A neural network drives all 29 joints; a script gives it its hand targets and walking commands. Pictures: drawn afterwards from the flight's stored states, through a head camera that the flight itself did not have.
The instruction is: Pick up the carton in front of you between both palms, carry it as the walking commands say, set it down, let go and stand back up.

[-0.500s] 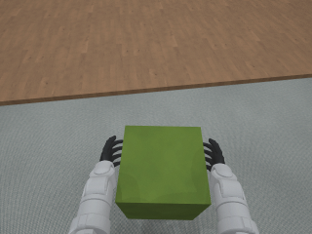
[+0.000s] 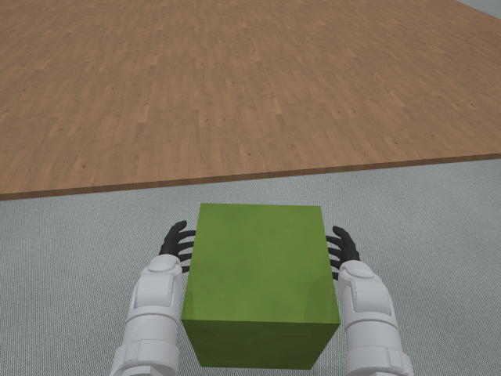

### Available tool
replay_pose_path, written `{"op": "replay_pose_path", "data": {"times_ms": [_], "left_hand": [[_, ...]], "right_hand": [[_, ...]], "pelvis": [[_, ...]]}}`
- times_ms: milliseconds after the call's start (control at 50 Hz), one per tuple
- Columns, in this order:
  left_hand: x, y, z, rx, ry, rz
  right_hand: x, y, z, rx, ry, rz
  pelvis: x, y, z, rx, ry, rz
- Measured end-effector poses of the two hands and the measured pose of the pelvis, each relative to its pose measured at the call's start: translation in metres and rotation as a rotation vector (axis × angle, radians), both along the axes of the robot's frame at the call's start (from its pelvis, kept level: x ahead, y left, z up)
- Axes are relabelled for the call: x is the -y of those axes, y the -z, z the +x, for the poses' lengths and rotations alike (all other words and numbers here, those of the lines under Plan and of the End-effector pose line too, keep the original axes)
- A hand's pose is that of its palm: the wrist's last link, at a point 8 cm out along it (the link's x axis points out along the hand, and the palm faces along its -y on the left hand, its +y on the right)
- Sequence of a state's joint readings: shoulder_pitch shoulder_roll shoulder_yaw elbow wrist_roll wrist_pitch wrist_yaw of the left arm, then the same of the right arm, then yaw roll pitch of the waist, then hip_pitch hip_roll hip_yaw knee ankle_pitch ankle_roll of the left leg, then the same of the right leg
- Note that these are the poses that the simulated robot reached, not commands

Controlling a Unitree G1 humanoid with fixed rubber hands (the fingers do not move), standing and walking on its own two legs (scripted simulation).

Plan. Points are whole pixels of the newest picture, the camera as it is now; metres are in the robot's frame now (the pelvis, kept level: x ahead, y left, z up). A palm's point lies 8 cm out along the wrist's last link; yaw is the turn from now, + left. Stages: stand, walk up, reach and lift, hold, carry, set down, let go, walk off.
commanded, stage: reach and lift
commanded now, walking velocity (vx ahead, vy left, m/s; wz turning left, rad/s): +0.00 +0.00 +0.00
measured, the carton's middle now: (258, 290) +0.29 +0.00 -0.05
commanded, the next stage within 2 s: hold in 0.70 s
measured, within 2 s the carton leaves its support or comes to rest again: neither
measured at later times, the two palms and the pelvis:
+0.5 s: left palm (169, 255) +0.31 +0.15 +0.04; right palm (349, 260) +0.31 -0.15 +0.04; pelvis +0.02 +0.00 +0.01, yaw +0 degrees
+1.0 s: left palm (166, 253) +0.30 +0.15 +0.06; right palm (353, 260) +0.29 -0.15 +0.05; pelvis +0.01 +0.00 +0.01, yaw +0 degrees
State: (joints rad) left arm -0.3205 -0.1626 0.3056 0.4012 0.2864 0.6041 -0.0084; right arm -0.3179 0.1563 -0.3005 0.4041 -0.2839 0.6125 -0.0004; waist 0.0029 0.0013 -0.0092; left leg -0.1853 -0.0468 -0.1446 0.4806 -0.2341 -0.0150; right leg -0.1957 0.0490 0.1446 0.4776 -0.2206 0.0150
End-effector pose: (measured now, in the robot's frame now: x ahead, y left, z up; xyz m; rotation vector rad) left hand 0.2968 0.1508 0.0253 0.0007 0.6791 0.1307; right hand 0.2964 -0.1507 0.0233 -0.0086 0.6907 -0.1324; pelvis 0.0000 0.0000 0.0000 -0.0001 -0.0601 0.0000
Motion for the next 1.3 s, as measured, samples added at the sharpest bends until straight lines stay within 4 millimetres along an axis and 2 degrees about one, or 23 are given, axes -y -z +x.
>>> {"op": "replay_pose_path", "data": {"times_ms": [640,880,1080,1300], "left_hand": [[-0.001,-0.015,0.008,0.008,0.015,0.022],[0.0,-0.033,0.003,0.042,0.013,0.018],[0.0,-0.03,-0.003,0.018,0.008,0.01],[0.0,-0.032,-0.001,0.027,0.0,0.005]], "right_hand": [[-0.001,-0.015,0.008,0.008,-0.018,-0.02],[-0.001,-0.033,0.002,0.042,-0.01,-0.016],[0.0,-0.03,-0.003,0.018,-0.006,-0.009],[0.0,-0.032,-0.001,0.028,-0.003,-0.001]], "pelvis": [[0.001,-0.007,0.02,0.021,-0.003,-0.001],[0.0,-0.008,0.018,0.047,-0.002,-0.001],[0.0,-0.007,0.008,0.064,-0.002,0.0],[0.001,-0.006,0.005,0.065,-0.004,0.0]]}}
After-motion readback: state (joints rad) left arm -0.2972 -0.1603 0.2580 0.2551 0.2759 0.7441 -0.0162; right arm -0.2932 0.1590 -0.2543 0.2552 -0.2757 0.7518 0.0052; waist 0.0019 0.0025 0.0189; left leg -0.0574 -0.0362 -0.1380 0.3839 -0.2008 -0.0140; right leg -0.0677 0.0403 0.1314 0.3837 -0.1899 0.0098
